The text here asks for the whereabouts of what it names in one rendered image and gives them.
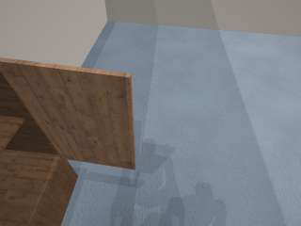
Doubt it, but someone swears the cupboard door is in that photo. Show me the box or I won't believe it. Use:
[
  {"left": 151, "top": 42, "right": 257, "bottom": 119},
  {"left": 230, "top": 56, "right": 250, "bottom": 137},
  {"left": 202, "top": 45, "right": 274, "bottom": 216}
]
[{"left": 0, "top": 57, "right": 136, "bottom": 170}]

